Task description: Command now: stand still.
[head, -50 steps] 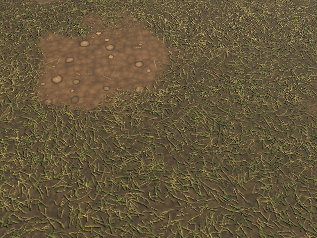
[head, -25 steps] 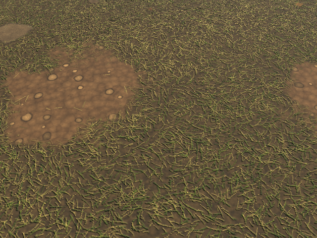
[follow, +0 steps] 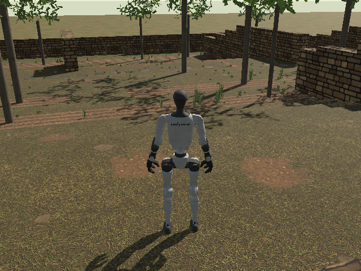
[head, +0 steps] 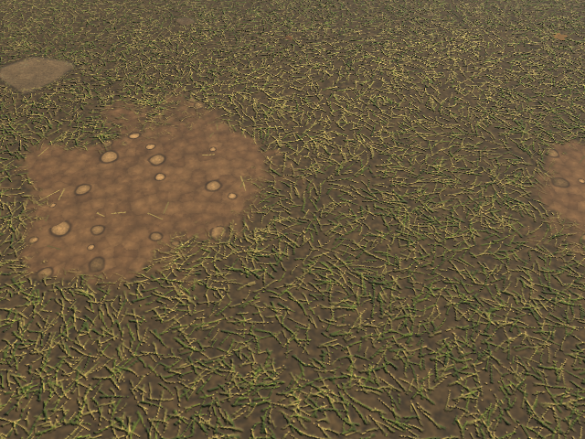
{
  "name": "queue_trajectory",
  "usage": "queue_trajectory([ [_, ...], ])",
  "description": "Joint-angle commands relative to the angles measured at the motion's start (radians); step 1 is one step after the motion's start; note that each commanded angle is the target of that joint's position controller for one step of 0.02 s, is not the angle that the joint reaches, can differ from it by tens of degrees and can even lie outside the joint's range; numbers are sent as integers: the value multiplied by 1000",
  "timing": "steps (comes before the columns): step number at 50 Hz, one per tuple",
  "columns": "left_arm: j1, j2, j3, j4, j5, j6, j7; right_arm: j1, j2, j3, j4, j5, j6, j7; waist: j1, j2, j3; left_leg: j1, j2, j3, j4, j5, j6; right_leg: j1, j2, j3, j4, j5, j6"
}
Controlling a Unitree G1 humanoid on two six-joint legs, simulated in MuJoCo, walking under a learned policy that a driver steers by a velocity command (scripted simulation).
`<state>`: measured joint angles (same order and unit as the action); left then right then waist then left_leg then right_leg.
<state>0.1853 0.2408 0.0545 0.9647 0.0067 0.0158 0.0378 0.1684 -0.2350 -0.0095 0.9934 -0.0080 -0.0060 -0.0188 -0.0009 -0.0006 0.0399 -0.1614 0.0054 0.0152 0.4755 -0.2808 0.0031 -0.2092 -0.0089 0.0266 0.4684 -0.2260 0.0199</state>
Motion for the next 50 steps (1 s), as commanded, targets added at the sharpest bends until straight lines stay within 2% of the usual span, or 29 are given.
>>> queue_trajectory([
  [1, -9, 108, 18, -13, -1, -10, 7, 5, -115, -21, -22, 1, -8, -4, -4, 2, -30, -56, 44, -46, -107, 127, 19, 58, -27, 29, -56, 164, -19],
  [9, -5, 102, 10, 55, -3, -9, 11, 29, -111, -17, 13, 2, -6, -7, -2, 7, -21, -55, 35, -41, -115, 136, 20, 57, -26, 20, -63, 157, -17],
  [11, 13, 91, 9, 77, -10, -6, 12, 57, -123, -23, 29, 10, 0, -13, -4, 33, -27, -59, 27, -49, -138, -140, 42, 33, 19, -32, -21, -84, -23],
  [13, -15, 90, 10, 66, -14, -16, 10, 78, -171, -40, 23, 21, 2, -19, -22, 104, 48, -91, 109, -178, -215, -468, 109, -113, 53, -74, 91, -285, -34],
  [14, -42, 76, 7, 51, -15, -31, 4, 112, -200, -50, 26, 26, -5, -19, -36, 159, 76, -76, 200, -303, -283, -561, 159, -187, 51, -92, 186, -255, -37],
  [15, -60, 61, 2, 40, -18, -47, -5, 129, -226, -62, 32, 31, -14, -20, -41, 193, 107, -95, 289, -420, -332, -575, 212, -220, 12, -66, 276, -210, -48],
  [16, -61, 62, 4, 37, -25, -60, -14, 124, -219, -64, 27, 29, -25, -21, -34, 185, 126, -87, 330, -465, -348, -531, 239, -266, -22, -39, 330, -220, -61],
  [18, -51, 67, 6, 36, -38, -81, -30, 87, -196, -64, 6, 34, -41, -15, -9, 151, 123, -46, 323, -418, -325, -410, 220, -281, -56, -21, 278, -275, -89],
  [19, -21, 64, 7, 49, -40, -90, -34, 51, -195, -65, -7, 43, -42, -12, 19, 134, 109, -75, 283, -344, -300, -350, 190, -189, -50, -41, 161, -235, -99],
  [21, 130, 66, 22, 129, -30, -94, -36, 15, -182, -63, -24, 48, -38, -5, 81, 91, 47, -216, 163, -185, -175, -225, 139, 136, 34, -116, -9, -16, -81],
  [22, 224, 86, 31, 157, -26, -91, -35, 7, -140, -50, -32, 39, -42, 0, 112, 10, 9, -292, 104, -104, -6, -130, 104, 260, -20, -19, -51, -39, -89],
  [23, 341, 174, 49, 168, -28, -92, -28, 0, -64, -29, -58, 20, -51, 6, 135, -252, -48, -456, -4, 37, 358, -148, 28, 388, -238, 337, -205, -177, -178],
  [24, 380, 215, 48, 176, -16, -108, -43, -18, -79, -36, -91, 39, -67, 2, 132, -312, -45, -598, -54, -34, 583, -301, 26, 382, -382, 662, -316, -331, -306],
  [25, 288, 155, 26, 151, -14, -126, -46, -28, -117, -44, -94, 61, -80, 5, 87, -165, 38, -685, 18, -101, 705, -243, 48, 341, -385, 627, -316, -379, -307],
  [26, 228, 113, 13, 128, -14, -137, -49, -21, -123, -46, -87, 66, -92, 14, 63, -118, 68, -714, 57, -109, 724, -129, 69, 321, -339, 516, -317, -340, -267],
  [27, 187, 109, 7, 111, -15, -141, -54, -14, -126, -51, -77, 55, -100, 16, 42, -86, 68, -706, 85, -92, 695, -42, 76, 307, -300, 419, -322, -236, -231],
  [28, 173, 94, -1, 104, -15, -139, -56, -27, -139, -60, -77, 42, -103, 18, 35, -75, 73, -688, 106, -85, 642, 23, 73, 295, -273, 335, -326, -95, -204],
  [30, 217, 64, -14, 112, -7, -127, -50, -37, -113, -61, -77, 33, -97, 32, 37, -92, 47, -625, 114, -47, 568, 93, 51, 277, -220, 204, -330, 119, -184],
  [32, 249, 87, -14, 116, -4, -118, -36, -93, -81, -54, -100, 28, -86, 37, 46, -79, 52, -624, 106, -16, 480, 142, 20, 261, -206, 140, -339, 251, -197],
  [35, 256, 118, -11, 105, -2, -111, -21, -228, -48, -37, -153, 30, -82, 40, 69, -70, 83, -546, 75, 20, 257, 254, 0, 175, -179, 69, -373, 275, -193],
  [40, 316, 126, -1, 125, -21, -106, -15, -338, -64, -31, -207, 40, -85, 61, 73, -82, 123, -481, 49, 23, 83, 323, 37, 231, -223, 29, -381, 309, -189],
  [43, 283, 153, 14, 114, -18, -93, -13, -277, -112, -50, -208, 38, -93, 70, 7, -102, 50, -363, 11, 35, 55, 253, 84, 329, -252, 6, -254, 627, -162],
  [44, 268, 166, 20, 108, -14, -85, -13, -186, -141, -67, -186, 38, -92, 67, -44, -124, -20, -241, -23, 57, 68, 222, 104, 341, -247, -7, -144, 817, -150],
  [45, 252, 157, 17, 101, -8, -75, -13, -17, -178, -91, -134, 41, -87, 60, -127, -121, -118, -31, -51, 76, 62, 221, 131, 293, -208, -38, 52, 906, -125],
  [46, 249, 133, 5, 80, 3, -72, -16, 168, -225, -109, -90, 33, -81, 49, -194, -70, -239, 286, 80, -76, 96, 180, 183, 67, -168, -48, 333, 681, -99],
  [47, 381, -21, -35, 68, -1, -92, -31, 266, -301, -124, -61, 14, -78, 49, -114, 211, -409, 612, 348, -603, -34, -105, 357, -315, 42, -41, 747, -6, -30],
  [48, 333, 30, -25, 81, -23, -127, -41, 242, -221, -98, -58, 18, -78, 52, -135, 200, -413, 581, 371, -814, -203, -206, 355, -427, 59, 118, 901, -323, -53],
  [49, 225, 104, -3, 36, -55, -146, -44, 136, -178, -83, -70, 23, -87, 52, -106, 168, -228, 429, 340, -656, -224, -181, 297, -520, -1, 99, 948, -269, -73],
  [50, 160, 121, 0, 18, -57, -154, -37, 38, -143, -72, -93, 21, -95, 54, -71, 72, -134, 252, 306, -505, -247, -68, 265, -489, -61, 74, 904, -166, -84],
])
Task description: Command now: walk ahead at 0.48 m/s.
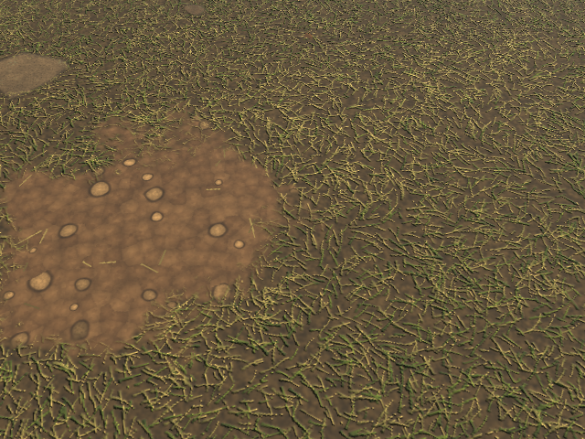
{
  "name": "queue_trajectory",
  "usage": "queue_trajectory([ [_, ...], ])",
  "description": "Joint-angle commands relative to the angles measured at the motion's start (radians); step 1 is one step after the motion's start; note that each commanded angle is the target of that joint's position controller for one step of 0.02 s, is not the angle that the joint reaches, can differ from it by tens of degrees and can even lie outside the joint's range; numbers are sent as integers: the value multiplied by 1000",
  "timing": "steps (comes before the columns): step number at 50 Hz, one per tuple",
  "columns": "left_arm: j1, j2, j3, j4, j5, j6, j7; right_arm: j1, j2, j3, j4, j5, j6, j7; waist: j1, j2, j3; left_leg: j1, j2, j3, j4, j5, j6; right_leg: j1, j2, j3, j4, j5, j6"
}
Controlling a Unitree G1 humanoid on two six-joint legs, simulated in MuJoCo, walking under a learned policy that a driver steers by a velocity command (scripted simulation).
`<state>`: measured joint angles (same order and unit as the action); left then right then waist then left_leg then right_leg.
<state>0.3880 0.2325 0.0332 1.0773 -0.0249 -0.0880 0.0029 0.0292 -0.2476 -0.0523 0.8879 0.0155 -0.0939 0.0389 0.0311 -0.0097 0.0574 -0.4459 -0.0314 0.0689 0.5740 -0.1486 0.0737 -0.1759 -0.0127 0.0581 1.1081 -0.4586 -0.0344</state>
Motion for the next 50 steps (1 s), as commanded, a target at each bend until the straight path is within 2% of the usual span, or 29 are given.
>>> queue_trajectory([
  [1, -70, 127, 31, -98, -13, -48, 9, 120, -102, -21, 7, -14, -16, 2, -66, 34, -99, 389, 306, -447, -369, -83, 172, -469, -98, 26, 199, 138, -29],
  [2, -49, 110, 36, -94, -2, -34, 15, 94, -71, -11, 8, -24, -22, 7, -27, 50, -83, 298, 264, -360, -395, -18, 153, -397, -130, 32, 148, 178, -31],
  [3, -26, 84, 35, -92, 1, -19, 17, 94, -60, -7, 18, -26, -23, 10, -8, 75, -81, 247, 248, -318, -417, 1, 154, -355, -140, 31, 115, 190, -29],
  [5, -52, 68, 35, -113, 12, -3, 22, 139, -80, -8, 40, -17, -24, 4, 1, 75, -47, 184, 228, -282, -454, 39, 177, -360, -150, 10, 34, 201, -12],
  [8, -205, 92, 42, -181, 29, -5, 27, 214, -135, -20, 54, -13, -19, -26, -26, 48, 2, 206, 226, -280, -485, 49, 190, -475, -148, 3, -176, 347, 35],
  [12, -371, 76, 33, -230, 22, -18, 11, 294, -155, -27, 60, -3, -5, -48, -74, 55, 9, 226, 184, -229, -459, 87, 142, -419, -80, -22, -476, 548, 61],
  [16, -481, 87, 26, -273, 8, -28, -10, 371, -153, -33, 75, 11, 10, -55, -104, 69, 14, 305, 210, -273, -389, 60, 130, -378, -48, -8, -598, 548, 65],
  [19, -450, 139, 39, -282, 3, -42, -17, 366, -171, -46, 65, 12, 25, -64, -64, 96, -10, 366, 246, -332, -300, 85, 106, -289, -37, 7, -653, 453, 45],
  [20, -389, 160, 49, -269, 3, -47, -16, 354, -168, -48, 57, 11, 29, -64, -28, 106, -40, 363, 234, -334, -238, 147, 92, -200, -29, -6, -669, 412, 29],
  [21, -252, 201, 71, -234, 9, -52, -10, 343, -141, -39, 43, 6, 31, -61, 35, 91, -128, 325, 174, -302, -83, 221, 65, -8, -37, -6, -677, 387, -5],
  [22, -73, 268, 89, -213, 26, -54, -2, 333, -84, -19, 5, -12, 31, -58, 100, -7, -298, 174, 90, -238, 215, 69, 30, 277, -206, 153, -645, 330, -66],
  [23, -5, 343, 106, -189, 31, -40, -6, 464, 25, 9, -25, 7, 14, -52, 33, -332, -425, -199, -49, -127, 545, -410, -32, 595, -436, 596, -747, 156, -216],
  [24, -32, 227, 77, -206, 29, -39, -9, 444, -86, -12, -11, 29, 8, -55, 49, -253, -390, -304, 18, -218, 693, -436, -28, 555, -417, 669, -807, 24, -206],
  [25, -103, 157, 57, -225, 26, -40, -8, 358, -152, -32, -29, 36, 8, -58, 54, -161, -253, -342, 59, -212, 716, -345, -20, 427, -376, 490, -815, 65, -155],
  [26, -167, 140, 49, -233, 29, -39, -9, 319, -144, -35, -35, 30, 13, -62, 28, -86, -179, -304, 104, -190, 698, -258, -26, 294, -334, 358, -833, 184, -131],
  [27, -205, 115, 44, -230, 31, -35, -10, 292, -133, -40, -43, 18, 17, -62, 11, -72, -122, -278, 129, -188, 651, -204, -30, 196, -298, 268, -863, 267, -122],
  [28, -221, 109, 40, -225, 40, -36, -8, 298, -111, -45, -50, 18, 26, -57, -15, -100, -98, -232, 156, -189, 620, -167, -32, 130, -276, 196, -892, 310, -114],
  [29, -224, 106, 42, -219, 41, -36, -8, 298, -89, -43, -58, 21, 36, -52, -24, -106, -84, -208, 166, -178, 602, -149, -34, 95, -262, 147, -919, 336, -118],
  [31, -213, 124, 51, -206, 37, -41, -4, 272, -63, -41, -84, 20, 53, -46, -32, -81, -59, -228, 178, -167, 564, -115, -42, 68, -267, 73, -954, 410, -139],
  [35, -196, 164, 66, -192, 37, -37, 8, 186, -59, -37, -135, 11, 61, -33, -24, -48, -30, -271, 178, -158, 379, 46, -57, 83, -262, -61, -985, 501, -145],
  [38, -176, 187, 72, -191, 31, -27, 15, 81, -52, -27, -173, 8, 54, -12, 10, -38, -3, -236, 162, -101, 219, 160, -51, 96, -246, -158, -990, 517, -126],
  [41, -122, 209, 79, -178, 18, -12, 17, -13, -52, -21, -218, 7, 55, 6, 39, -31, 26, -241, 146, -56, 126, 150, -34, 173, -267, -206, -967, 538, -113],
  [43, -102, 224, 85, -171, 8, 2, 17, -44, -64, -23, -245, 9, 58, 16, 36, -40, 33, -235, 128, -31, 88, 86, -10, 238, -288, -230, -921, 618, -96],
  [45, -114, 254, 93, -178, 0, 16, 19, -14, -95, -38, -256, 8, 62, 21, -4, -71, -8, -136, 72, 22, 73, -12, 28, 272, -292, -264, -806, 913, -76],
  [46, -121, 268, 97, -182, -3, 25, 21, 57, -122, -54, -245, 9, 65, 21, -50, -85, -56, -32, 29, 50, 69, -55, 52, 271, -286, -280, -688, 1068, -66],
  [47, -137, 270, 96, -188, -7, 33, 23, 202, -163, -81, -209, 13, 66, 16, -135, -72, -129, 166, -20, 69, 8, -15, 85, 218, -256, -307, -495, 1118, -42],
  [48, -128, 245, 85, -201, 10, 31, 26, 381, -240, -120, -158, 14, 75, -4, -211, -5, -221, 477, 8, -37, -17, 7, 131, 2, -219, -312, -213, 909, 6],
  [49, -58, 88, 39, -258, 55, 9, 14, 371, -358, -136, -154, 22, 73, -18, -96, 276, -267, 783, 269, -561, -86, -84, 282, -452, -36, -269, 146, -27, 68],
  [50, -115, 132, 35, -285, 16, -38, 0, 402, -317, -114, -197, 5, 55, -12, -135, 203, -439, 867, 381, -931, -266, -252, 378, -588, 34, -4, 302, -169, 62],
])
Over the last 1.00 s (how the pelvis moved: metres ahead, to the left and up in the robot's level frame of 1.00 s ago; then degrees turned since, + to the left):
0.32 0.01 -0.02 0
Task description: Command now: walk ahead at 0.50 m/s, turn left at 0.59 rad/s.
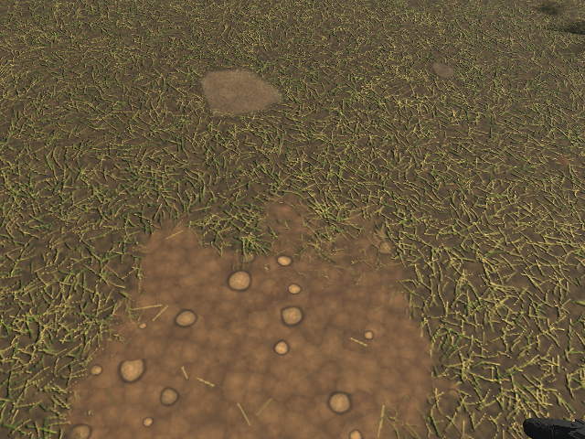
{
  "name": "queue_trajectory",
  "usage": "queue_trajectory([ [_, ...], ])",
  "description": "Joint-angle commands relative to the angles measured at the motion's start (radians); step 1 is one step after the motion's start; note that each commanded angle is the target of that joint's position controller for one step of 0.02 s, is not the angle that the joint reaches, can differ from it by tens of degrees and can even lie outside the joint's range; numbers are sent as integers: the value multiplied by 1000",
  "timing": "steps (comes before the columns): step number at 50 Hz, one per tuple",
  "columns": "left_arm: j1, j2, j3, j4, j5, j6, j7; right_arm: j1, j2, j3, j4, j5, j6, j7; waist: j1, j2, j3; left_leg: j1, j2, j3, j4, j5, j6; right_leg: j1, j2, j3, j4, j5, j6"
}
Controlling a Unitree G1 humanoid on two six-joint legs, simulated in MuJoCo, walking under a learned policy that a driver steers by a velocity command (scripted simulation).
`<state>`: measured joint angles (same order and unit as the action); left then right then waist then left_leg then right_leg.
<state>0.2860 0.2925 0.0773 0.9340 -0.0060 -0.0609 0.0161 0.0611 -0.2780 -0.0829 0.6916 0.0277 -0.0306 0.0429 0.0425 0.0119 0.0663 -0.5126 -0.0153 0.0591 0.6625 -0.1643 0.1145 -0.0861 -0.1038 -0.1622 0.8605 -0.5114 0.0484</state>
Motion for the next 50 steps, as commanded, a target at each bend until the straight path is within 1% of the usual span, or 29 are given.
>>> queue_trajectory([
  [1, -125, 128, 6, -174, -44, -89, -21, 345, -216, -63, 12, -16, -24, -11, -171, 104, -318, 872, 340, -794, -389, -174, 276, -781, 76, 246, 552, -17, -45],
  [2, -137, 121, 1, -176, -38, -101, -19, 291, -179, -53, 9, -10, -34, -12, -134, 55, -225, 732, 297, -654, -381, -95, 238, -763, 31, 242, 472, 75, -65],
  [3, -126, 124, 7, -158, -10, -101, -10, 206, -144, -41, -8, -10, -37, -13, -84, -1, -168, 577, 254, -550, -383, 3, 204, -682, -6, 246, 382, 137, -62],
  [4, -103, 138, 17, -151, 3, -89, -8, 154, -116, -30, -25, -19, -39, -15, -45, 11, -143, 466, 223, -481, -400, 101, 188, -600, -30, 253, 316, 175, -56],
  [8, -135, 91, 11, -183, 24, -48, -7, 175, -148, -36, -23, -16, -46, -38, -24, 8, -100, 308, 176, -372, -451, 256, 192, -535, -14, 224, 131, 285, -3],
  [13, -303, 42, -12, -236, 15, -53, -23, 251, -151, -37, 2, -8, -36, -59, -94, 59, -61, 262, 101, -280, -442, 150, 114, -461, 57, 197, -245, 621, 8],
  [17, -378, 63, -13, -271, 3, -66, -44, 331, -137, -29, 46, -7, -35, -57, -133, 73, -39, 365, 157, -335, -391, 112, 102, -462, 67, 207, -340, 637, -24],
  [20, -367, 89, -5, -280, 4, -76, -53, 352, -146, -32, 63, -11, -23, -62, -118, 97, -36, 484, 207, -391, -320, 219, 89, -465, 79, 197, -379, 499, -68],
  [22, -233, 122, 15, -247, 8, -82, -48, 323, -143, -28, 57, -12, -16, -62, -43, 109, -99, 503, 169, -364, -187, 471, 59, -285, 113, 156, -431, 472, -117],
  [23, -90, 162, 29, -223, 21, -85, -44, 302, -115, -14, 40, -19, -17, -59, 26, 85, -226, 419, 119, -320, 7, 479, 29, -41, 32, 226, -384, 532, -174],
  [24, 68, 239, 52, -199, 31, -82, -40, 390, -62, 5, 27, -16, -27, -58, 40, -96, -394, 103, -7, -229, 355, 205, -45, 348, -174, 542, -366, 489, -309],
  [25, 138, 207, 49, -154, 4, -69, -50, 451, -51, 15, 41, -2, -38, -58, 38, -314, -449, -135, -88, -214, 594, -399, -85, 485, -297, 885, -508, 275, -393],
  [26, 97, 136, 26, -162, -19, -64, -51, 368, -134, -3, 31, 11, -44, -55, 54, -189, -299, -255, -29, -261, 674, -380, -78, 393, -274, 854, -549, 100, -350],
  [27, 27, 106, 15, -178, -10, -54, -47, 267, -142, -3, 6, 11, -46, -53, 46, -106, -181, -272, 19, -217, 670, -296, -74, 253, -235, 716, -570, 109, -311],
  [28, -28, 88, 6, -182, 3, -48, -47, 207, -129, -2, -9, -5, -49, -51, 18, -53, -90, -256, 59, -181, 599, -228, -74, 108, -192, 618, -607, 198, -296],
  [30, -68, 62, -6, -186, 18, -53, -46, 225, -103, -6, -3, -17, -43, -48, -33, -82, -67, -158, 111, -167, 493, -160, -80, -23, -133, 512, -650, 342, -278],
  [32, -58, 77, -3, -174, 9, -57, -45, 237, -69, 1, -1, -20, -37, -49, -47, -104, -72, -124, 123, -138, 414, -142, -95, -71, -109, 448, -683, 442, -292],
  [33, -28, -8, -24, -191, 69, -86, -35, 284, 28, 56, 33, -186, -53, -3, -33, -137, -108, -131, 98, -131, 410, -124, -110, -75, -65, 409, -708, 322, -314],
  [34, -17, 10, -19, -186, 71, -91, -40, 254, 18, 48, 30, -180, -57, 8, -26, -98, -64, -164, 96, -120, 340, -78, -121, -92, -62, 403, -717, 301, -318],
  [36, -29, 68, -6, -199, 65, -86, -63, 151, -13, 54, 2, -131, -56, 14, -7, -60, -58, -122, 99, -84, 178, 46, -140, -152, -37, 351, -710, 330, -320],
  [37, -10, 81, -4, -190, 62, -83, -78, 111, -7, 64, -11, -120, -51, 17, -1, -54, -52, -64, 98, -76, 105, 82, -142, -200, -36, 338, -705, 367, -324],
  [41, 80, 110, 6, -164, 61, -71, -112, 8, -51, 77, -44, -110, -49, 8, 26, -61, -46, -24, 76, -76, -52, 103, -120, -121, -87, 398, -626, 460, -342],
  [43, 90, 117, 7, -158, 63, -65, -110, -29, -67, 80, -60, -100, -60, -4, 21, -65, -46, 11, 62, -70, -116, 112, -95, -70, -108, 438, -581, 485, -324],
  [45, 89, 116, 5, -146, 65, -63, -101, -12, -99, 71, -67, -77, -78, -16, -23, -67, -66, 178, 47, -49, -162, 150, -35, -96, -84, 437, -512, 575, -273],
  [46, 76, 100, -1, -149, 70, -68, -98, 90, -148, 50, -47, -64, -92, -22, -78, -55, -128, 366, 62, -57, -123, 188, 21, -165, -25, 400, -399, 640, -215],
  [47, 114, -7, -33, -181, 75, -79, -90, 282, -209, 35, -11, -72, -102, -31, -129, 121, -347, 734, 243, -245, -113, 339, 196, -335, 133, 292, -82, 493, -126],
  [48, 215, -85, -61, -199, 87, -98, -95, 476, -197, 45, 25, -71, -87, -36, -153, 303, -568, 1092, 492, -712, -266, 186, 374, -622, 254, 246, 181, -88, -71],
  [49, 43, 9, -33, -196, 70, -93, -96, 508, -155, 43, 61, -91, -91, -41, -212, 124, -254, 876, 435, -704, -361, -90, 228, -803, 163, 304, 345, -16, -96],
  [50, 14, 8, -30, -186, 60, -88, -74, 395, -127, 49, 57, -75, -90, -40, -155, 111, -119, 683, 406, -545, -401, -250, 152, -823, 104, 275, 381, 97, -117],
])
Over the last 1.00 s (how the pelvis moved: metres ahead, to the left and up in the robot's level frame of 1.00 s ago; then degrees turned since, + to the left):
0.53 0.07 -0.01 29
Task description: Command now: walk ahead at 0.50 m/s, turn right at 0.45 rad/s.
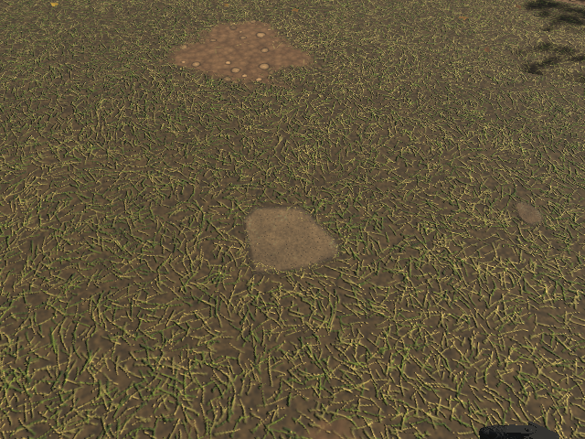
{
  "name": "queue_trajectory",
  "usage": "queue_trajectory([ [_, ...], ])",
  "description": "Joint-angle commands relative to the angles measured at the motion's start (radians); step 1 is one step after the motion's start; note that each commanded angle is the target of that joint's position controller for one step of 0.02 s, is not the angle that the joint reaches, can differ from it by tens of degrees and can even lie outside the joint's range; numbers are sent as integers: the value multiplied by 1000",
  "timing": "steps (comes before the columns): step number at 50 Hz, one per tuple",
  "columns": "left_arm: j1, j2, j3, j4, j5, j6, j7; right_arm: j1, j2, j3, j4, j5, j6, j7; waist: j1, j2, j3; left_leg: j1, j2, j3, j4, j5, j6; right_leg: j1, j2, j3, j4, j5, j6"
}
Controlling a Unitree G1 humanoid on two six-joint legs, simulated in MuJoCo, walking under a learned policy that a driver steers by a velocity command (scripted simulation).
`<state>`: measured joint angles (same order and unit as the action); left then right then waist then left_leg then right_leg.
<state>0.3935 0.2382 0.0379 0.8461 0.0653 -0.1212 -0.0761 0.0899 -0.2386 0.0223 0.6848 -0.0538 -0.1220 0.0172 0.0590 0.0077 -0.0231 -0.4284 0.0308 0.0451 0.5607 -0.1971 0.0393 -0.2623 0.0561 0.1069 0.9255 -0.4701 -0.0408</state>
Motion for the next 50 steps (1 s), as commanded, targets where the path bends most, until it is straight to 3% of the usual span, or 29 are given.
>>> queue_trajectory([
  [1, -67, 70, 12, -76, -5, -20, 36, 295, -95, -35, 51, 14, 9, -22, -131, 97, -24, 500, 332, -440, -332, -173, 206, -584, -105, -14, 289, 132, -33],
  [3, -90, 28, -6, -78, 23, -7, 28, 236, -36, -20, 43, 8, 12, -38, -84, 76, -18, 393, 299, -296, -379, 61, 195, -477, -152, -12, 233, 201, -26],
  [7, -183, 3, -16, -86, -5, 11, -17, 230, -75, -45, 62, -25, -1, -45, -80, 52, 6, 376, 263, -64, -453, 259, 200, -492, -171, -56, 60, 333, 9],
  [11, -259, 7, -26, -105, -11, 29, -43, 287, -97, -52, 119, -42, -2, -19, -87, 49, 35, 344, 251, 91, -453, 421, 191, -447, -161, -96, -126, 517, 0],
  [18, -382, 60, 0, -154, 0, 40, -19, 382, -140, -55, 210, -47, 3, 2, -99, 76, 93, 494, 274, 182, -381, 463, 134, -396, -92, -150, -232, 423, -50],
  [21, -315, 119, 30, -155, -25, 20, -4, 348, -216, -79, 215, -47, 10, -7, -24, 82, 77, 506, 277, 248, -199, 806, 102, -209, 0, -208, -305, 333, -86],
  [22, -220, 156, 50, -129, -36, 5, 10, 364, -225, -80, 223, -54, 9, -5, 11, 68, 22, 438, 249, 274, -38, 881, 75, -20, 55, -228, -327, 406, -120],
  [23, -26, 214, 84, -77, -25, 1, 40, 416, -170, -59, 232, -90, 2, 6, 51, -13, -129, 196, 210, 267, 257, 684, 13, 345, 33, -123, -217, 588, -209],
  [24, 191, 265, 84, -34, -22, 7, 61, 539, 12, 6, 182, -121, -13, 39, 26, -239, -442, -171, 45, 173, 566, -288, -104, 886, -217, 389, -318, 552, -464],
  [25, 344, 217, 78, 27, -11, 7, 52, 295, -86, -16, 157, -29, -13, 68, 190, -68, -313, -414, -62, -11, 789, -386, -83, 867, -287, 613, -522, 384, -408],
  [26, 292, 233, 93, 40, -24, -15, 51, 122, -87, -18, 100, 8, -17, 62, 194, -51, -81, -557, -13, -125, 846, -339, -49, 692, -284, 522, -562, 296, -328],
  [27, 196, 195, 77, 35, -42, -23, 44, 71, -133, -27, 84, -2, -22, 34, 147, -52, -15, -522, 33, -158, 864, -295, -53, 475, -268, 485, -558, 286, -319],
  [28, 124, 121, 43, 34, -40, -27, 31, 126, -124, -18, 80, -37, -19, 7, 62, -52, -42, -400, 61, -187, 809, -230, -36, 294, -254, 430, -554, 312, -323],
  [29, 24, 73, 14, 12, -24, -28, 14, 151, -75, -3, 82, -50, -5, -12, -26, -16, 17, -284, 84, -184, 769, -183, -30, 47, -248, 393, -577, 311, -319],
  [31, -153, 56, -4, -62, -22, -28, 6, 184, -55, 7, 71, -47, 34, -24, -111, -23, 28, -162, 83, -163, 674, -209, -37, -198, -214, 358, -672, 258, -320],
  [32, -172, 69, -3, -79, -24, -29, 12, 173, -83, -1, 64, -43, 42, -24, -111, -8, 29, -140, 82, -144, 574, -182, -49, -249, -183, 304, -677, 223, -290],
  [34, -161, 130, 14, -76, -1, -25, 22, 146, -17, 24, 34, -38, 54, -7, -101, 12, 30, 69, 49, -45, 399, -28, -59, -443, -63, 148, -618, 260, -231],
  [35, -132, 133, 10, -68, 29, -23, 27, 184, 19, 40, 33, -61, 51, 15, -106, -15, 22, 178, 46, -38, 523, 202, -46, -546, -37, 124, -532, 274, -218],
  [36, -46, 79, -5, -45, 33, -35, 48, 147, -4, 32, 19, -69, 42, 29, -43, -20, 32, -86, 79, -177, 446, 380, -49, -336, -49, 212, -452, 179, -237],
  [38, 175, 57, -9, 19, 13, -39, 69, 1, -56, 23, -31, -66, 30, 30, 86, -20, 46, -499, 78, -206, 288, 409, -73, 79, -107, 350, -266, 138, -268],
  [39, 207, 27, -16, 28, -15, -30, 73, -44, -56, 28, -27, -62, 32, 28, 122, 23, 34, -446, 77, -191, 50, 550, -73, 65, -63, 306, -187, 35, -234],
  [41, 175, 86, -23, 25, 8, -4, 27, -75, -18, 38, -66, -45, 55, 34, 83, -46, 79, -28, 27, -62, 8, 619, -67, -346, -13, 281, -222, -82, -238],
  [42, 160, 115, -19, 12, 19, 0, 8, -79, -34, 35, -75, -46, 68, 42, 72, -55, 94, 67, 25, -52, 54, 599, -77, -440, -21, 313, -214, -154, -246],
  [45, 164, 129, -22, 9, -19, -8, 12, -54, -80, 20, -53, -61, 78, 38, 45, -37, 159, 70, 46, -96, -132, 498, -66, -264, -37, 414, -64, -172, -211],
  [46, 144, 136, -24, 11, -43, 1, 20, -4, -94, 14, -14, -47, 76, 36, 24, -25, 169, 93, 55, -87, -268, 554, -56, -180, -24, 422, 24, -150, -184],
  [47, 133, 145, -29, 18, -38, 13, 16, 98, -134, -11, 42, -24, 69, 31, -23, -12, 144, 234, 64, -53, -324, 630, -34, -177, -8, 396, 153, -62, -151],
  [48, 139, 147, -34, 18, -13, 14, -6, 303, -203, -58, 113, -1, 50, 31, -114, 6, 56, 510, 88, 7, -208, 610, 21, -270, 14, 302, 346, 166, -82],
  [49, 335, 34, -44, 66, 15, 6, -38, 574, -232, -83, 184, -13, 38, 66, -109, 173, -278, 1039, 223, -126, 197, 962, 233, -534, 105, 158, 735, 26, 3],
  [50, 414, 2, -56, 63, 5, 14, -46, 599, -256, -85, 163, -40, 46, 90, -117, 259, -384, 1202, 376, -419, 170, 981, 413, -824, 176, 75, 1184, -385, 53],
])
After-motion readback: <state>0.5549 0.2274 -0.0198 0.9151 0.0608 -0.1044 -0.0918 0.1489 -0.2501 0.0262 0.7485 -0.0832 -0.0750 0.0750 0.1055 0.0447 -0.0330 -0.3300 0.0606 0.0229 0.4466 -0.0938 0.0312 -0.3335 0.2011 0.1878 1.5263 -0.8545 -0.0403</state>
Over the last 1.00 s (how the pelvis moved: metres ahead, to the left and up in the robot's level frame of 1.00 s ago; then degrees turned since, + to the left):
0.56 0.07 0.02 5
